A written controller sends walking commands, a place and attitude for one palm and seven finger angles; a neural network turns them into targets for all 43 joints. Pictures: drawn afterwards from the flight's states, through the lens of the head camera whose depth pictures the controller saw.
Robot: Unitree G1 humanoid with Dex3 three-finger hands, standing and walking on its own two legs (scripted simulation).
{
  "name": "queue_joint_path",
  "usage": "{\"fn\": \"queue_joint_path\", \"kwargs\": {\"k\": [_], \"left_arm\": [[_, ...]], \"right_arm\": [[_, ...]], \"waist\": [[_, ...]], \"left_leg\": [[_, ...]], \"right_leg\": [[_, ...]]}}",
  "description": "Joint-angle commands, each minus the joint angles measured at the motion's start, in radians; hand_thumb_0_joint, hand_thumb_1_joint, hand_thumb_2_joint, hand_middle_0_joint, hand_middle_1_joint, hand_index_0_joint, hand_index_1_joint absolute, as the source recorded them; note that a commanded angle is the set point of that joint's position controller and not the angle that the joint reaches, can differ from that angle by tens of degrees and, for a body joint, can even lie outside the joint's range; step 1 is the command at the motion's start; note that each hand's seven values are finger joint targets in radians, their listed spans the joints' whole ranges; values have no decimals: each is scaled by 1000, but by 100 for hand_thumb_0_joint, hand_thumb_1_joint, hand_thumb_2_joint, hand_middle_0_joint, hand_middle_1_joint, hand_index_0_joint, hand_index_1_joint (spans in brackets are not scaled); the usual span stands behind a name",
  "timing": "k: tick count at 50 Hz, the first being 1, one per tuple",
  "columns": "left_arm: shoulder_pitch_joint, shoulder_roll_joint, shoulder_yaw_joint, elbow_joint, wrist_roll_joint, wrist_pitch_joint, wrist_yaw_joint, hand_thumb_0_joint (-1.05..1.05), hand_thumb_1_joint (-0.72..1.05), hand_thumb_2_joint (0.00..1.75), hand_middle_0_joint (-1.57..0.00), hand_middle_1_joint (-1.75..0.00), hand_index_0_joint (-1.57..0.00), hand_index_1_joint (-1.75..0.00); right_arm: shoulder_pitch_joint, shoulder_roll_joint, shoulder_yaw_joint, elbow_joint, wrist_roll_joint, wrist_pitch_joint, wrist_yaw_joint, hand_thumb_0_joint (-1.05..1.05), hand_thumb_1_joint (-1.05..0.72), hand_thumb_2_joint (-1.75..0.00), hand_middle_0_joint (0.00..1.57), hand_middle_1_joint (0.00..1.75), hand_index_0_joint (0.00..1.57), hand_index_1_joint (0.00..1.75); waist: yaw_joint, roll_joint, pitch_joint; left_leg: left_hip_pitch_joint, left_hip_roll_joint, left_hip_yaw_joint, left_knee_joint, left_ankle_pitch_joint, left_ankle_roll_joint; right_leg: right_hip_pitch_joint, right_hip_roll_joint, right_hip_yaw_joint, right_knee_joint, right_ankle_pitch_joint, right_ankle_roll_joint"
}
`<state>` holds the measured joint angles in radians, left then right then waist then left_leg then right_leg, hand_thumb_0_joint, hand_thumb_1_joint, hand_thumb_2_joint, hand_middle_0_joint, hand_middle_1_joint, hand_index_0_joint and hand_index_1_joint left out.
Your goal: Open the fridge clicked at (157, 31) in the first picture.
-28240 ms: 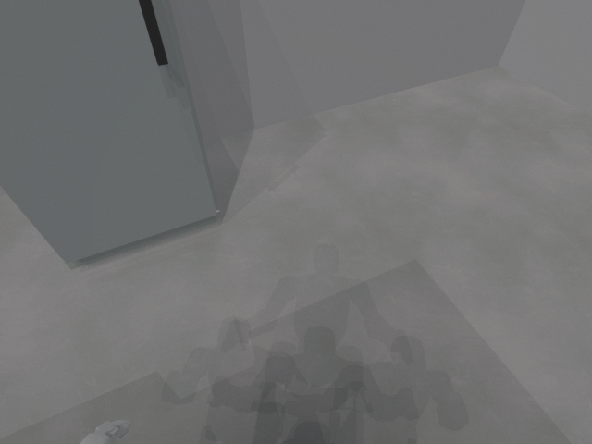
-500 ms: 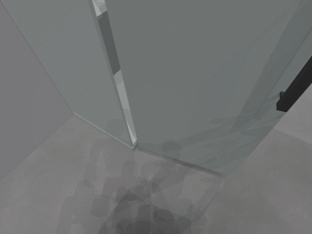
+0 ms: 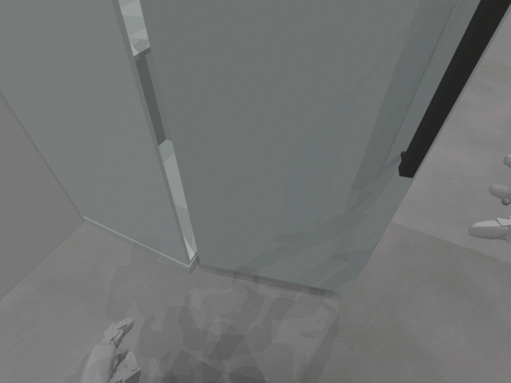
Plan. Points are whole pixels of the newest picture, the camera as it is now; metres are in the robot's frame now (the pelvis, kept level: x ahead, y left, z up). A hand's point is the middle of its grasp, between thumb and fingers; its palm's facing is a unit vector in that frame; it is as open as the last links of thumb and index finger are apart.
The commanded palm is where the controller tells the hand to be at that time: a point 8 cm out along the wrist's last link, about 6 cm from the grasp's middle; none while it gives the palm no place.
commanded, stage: slip the hand off the handle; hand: right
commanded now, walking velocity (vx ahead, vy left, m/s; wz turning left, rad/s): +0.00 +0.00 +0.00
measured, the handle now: (453, 68) +0.55 -0.30 +0.24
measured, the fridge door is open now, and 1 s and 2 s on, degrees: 76 76 76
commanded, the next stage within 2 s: draw the hand back to the body in 0.38 s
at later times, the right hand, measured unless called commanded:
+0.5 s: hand (506, 199) +0.35 -0.34 +0.15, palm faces +0.39 +0.91 -0.13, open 14.7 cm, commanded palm +0.30 -0.38 +0.16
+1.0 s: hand out of the picture +0.28 -0.31 +0.17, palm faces +0.26 +0.96 +0.01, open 14.6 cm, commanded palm +0.24 -0.34 +0.17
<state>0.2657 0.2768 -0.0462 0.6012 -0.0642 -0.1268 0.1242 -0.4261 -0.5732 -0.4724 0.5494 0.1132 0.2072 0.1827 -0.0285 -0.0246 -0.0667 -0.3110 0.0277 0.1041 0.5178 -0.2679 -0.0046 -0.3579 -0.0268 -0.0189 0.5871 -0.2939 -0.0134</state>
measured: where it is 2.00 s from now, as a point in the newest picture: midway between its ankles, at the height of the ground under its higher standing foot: outside the picture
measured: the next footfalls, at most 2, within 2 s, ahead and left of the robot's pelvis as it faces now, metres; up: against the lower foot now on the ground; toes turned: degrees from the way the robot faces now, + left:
none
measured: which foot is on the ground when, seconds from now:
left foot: down 0.00-1.00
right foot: down 0.00-1.00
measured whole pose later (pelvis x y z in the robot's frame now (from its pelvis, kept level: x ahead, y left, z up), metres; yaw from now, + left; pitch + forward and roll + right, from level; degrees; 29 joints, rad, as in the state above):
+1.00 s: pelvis +0.00 +0.00 +0.00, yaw +1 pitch +0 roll +1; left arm 0.23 0.24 -0.08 0.62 -0.07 -0.23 0.14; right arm -0.12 -0.44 -0.50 0.16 0.32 0.16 0.29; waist -0.07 -0.03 -0.07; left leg -0.23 0.03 0.09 0.51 -0.28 -0.01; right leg -0.27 -0.03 -0.03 0.57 -0.30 -0.01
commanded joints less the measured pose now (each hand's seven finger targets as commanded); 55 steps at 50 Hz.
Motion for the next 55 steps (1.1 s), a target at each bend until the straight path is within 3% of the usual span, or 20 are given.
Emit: {"fn": "queue_joint_path", "kwargs": {"k": [1, 10, 11, 14, 17, 19, 20, 25, 26, 27, 29, 31, 34, 36, 39, 43, 50, 51, 52, 55], "left_arm": [[-26, 138, 54, -94, 4, -66, 23, 0, 90, 90, -20, -30, -20, -30], [-33, 140, 47, -81, 1, -87, 27, 0, 90, 90, -20, -30, -20, -30], [-33, 139, 47, -85, 0, -88, 27, 0, 90, 90, -20, -30, -20, -30], [-15, 152, 58, -80, 0, -88, 27, 0, 90, 90, -20, -30, -20, -30], [-13, 150, 62, -86, -4, -88, 25, 0, 90, 90, -20, -30, -20, -30], [-5, 161, 68, -82, -5, -83, 23, 0, 90, 90, -20, -30, -20, -30], [-7, 159, 66, -85, -9, -79, 23, 0, 90, 90, -20, -30, -20, -30], [-7, 158, 71, -87, -8, -79, 24, 0, 90, 90, -20, -30, -20, -30], [7, 162, 68, -85, -10, -90, 36, 0, 90, 90, -20, -30, -20, -30], [-1, 162, 68, -77, -6, -97, 44, 0, 90, 90, -20, -30, -20, -30], [-12, 155, 63, -87, -2, -108, 47, 0, 90, 90, -20, -30, -20, -30], [-35, 142, 53, -98, -10, -118, 46, 0, 90, 90, -20, -30, -20, -30], [-66, 144, 47, -131, -21, -126, 33, 0, 90, 90, -20, -30, -20, -30], [-81, 135, 44, -155, -21, -131, 26, 0, 90, 90, -20, -30, -20, -30], [-98, 120, 43, -171, -13, -144, 18, 0, 90, 90, -20, -30, -20, -30], [-106, 109, 35, -151, -4, -163, 15, 0, 90, 90, -20, -30, -20, -30], [-152, 105, 21, -120, -16, -159, 36, 0, 90, 90, -20, -30, -20, -30], [-126, 114, 35, -112, 40, -167, 7, 0, 90, 90, -20, -30, -20, -30], [-127, 104, 31, -96, 46, -162, -1, 0, 90, 90, -20, -30, -20, -30], [-141, 95, 37, -104, 47, -148, -19, 0, 90, 90, -20, -30, -20, -30]], "right_arm": [[-424, -326, -64, -254, 18, -122, -16, 0, 55, -20, 25, 115, 25, 115], [-396, -421, -115, -157, -12, -94, -1, 0, 55, -20, 25, 115, 25, 115], [-403, -391, -85, -164, -8, -95, 9, 0, 55, -20, 25, 115, 25, 115], [-357, -440, -146, -139, 15, -110, 26, 0, 55, -20, 25, 115, 25, 115], [-334, -386, -109, -145, 30, -115, 50, 0, 55, -20, 25, 115, 25, 115], [-279, -447, -174, -119, 37, -110, 52, 0, 55, -20, 25, 115, 25, 115], [-268, -428, -158, -102, 37, -101, 56, 0, 55, -20, 25, 115, 25, 115], [-306, -446, -166, -182, 26, -107, 41, 0, 55, -20, 25, 115, 25, 115], [-367, -304, -125, -265, 192, -202, 137, 0, 55, -20, 25, 115, 25, 115], [-330, -379, -186, -243, 211, -252, 183, 0, 55, -20, 25, 115, 25, 115], [-256, -396, -211, -275, 244, -306, 238, 0, 55, -20, 25, 115, 25, 115], [-235, -369, -173, -248, 216, -287, 248, 0, 55, -20, 25, 115, 25, 115], [-108, -357, -189, -223, 203, -175, 213, 0, 55, -20, 25, 115, 25, 115], [-99, -332, -186, -308, 204, -121, 186, 0, 55, -20, 25, 115, 25, 115], [-90, -297, -181, -498, 210, -125, 136, 0, 55, -20, 25, 115, 25, 115], [-37, -178, -109, -624, 222, -165, 105, 0, 55, -20, 25, 115, 25, 115], [21, -132, -77, -610, 216, -41, 107, 0, 37, -29, 24, 104, 24, 104], [-58, -245, -107, -727, 67, -166, -59, 0, 33, -31, 24, 102, 24, 102], [88, -134, -56, -626, 50, -200, -130, 0, 30, -32, 24, 100, 24, 100], [195, -70, -13, -767, 7, -255, -227, 0, 19, -37, 24, 94, 24, 94]], "waist": [[32, -70, -199], [11, -119, -214], [20, -113, -213], [13, -52, -225], [14, -61, -228], [1, -31, -229], [5, -29, -200], [10, -84, -211], [64, -37, -233], [31, -47, -258], [9, -77, -291], [-4, -136, -231], [-35, -125, -150], [-42, -116, -177], [-37, -103, -224], [-21, -82, -211], [-24, -101, -93], [-12, -119, -19], [-5, -86, -2], [-22, -84, -78]], "left_leg": [[18, -43, -46, -71, 101, 27], [91, -30, -66, -74, 169, 21], [86, -31, -66, -73, 176, 19], [109, -31, -73, -65, 214, 12], [92, -34, -69, -56, 234, 11], [111, -30, -78, -49, 247, 8], [95, -29, -77, -49, 240, 6], [71, -34, -75, -45, 219, 10], [106, -46, -80, -62, 271, 16], [129, -51, -85, -41, 295, 18], [155, -47, -94, -21, 328, 19], [101, -45, -75, -23, 259, 23], [75, -37, -56, -35, 181, 25], [91, -36, -45, -35, 193, 25], [107, -44, -43, -36, 221, 24], [101, -61, -35, -38, 244, 24], [78, -46, -30, -79, 145, 22], [59, -32, -61, -127, 107, 21], [66, -29, -42, -115, 84, 23], [143, -28, -44, -105, 123, 26]], "right_leg": [[146, 21, 55, -102, 147, -6], [96, 32, 18, -92, 182, -10], [99, 33, 16, -91, 185, -12], [82, 28, 15, -74, 205, -16], [95, 32, 11, -71, 222, -17], [65, 29, 7, -62, 223, -17], [56, 31, 2, -63, 214, -18], [75, 30, 4, -59, 217, -17], [132, 26, 20, -63, 237, -13], [141, 25, 19, -48, 258, -16], [144, 28, 16, -40, 275, -19], [123, 28, 18, -63, 240, -13], [76, 27, 28, -93, 182, -6], [95, 26, 35, -100, 208, -3], [150, 19, 36, -94, 258, -3], [196, 13, 34, -90, 294, -2], [165, 20, 47, -134, 171, 2], [135, 34, 20, -142, 152, 11], [127, 26, 32, -163, 115, 17], [178, 16, 29, -179, 162, 12]]}}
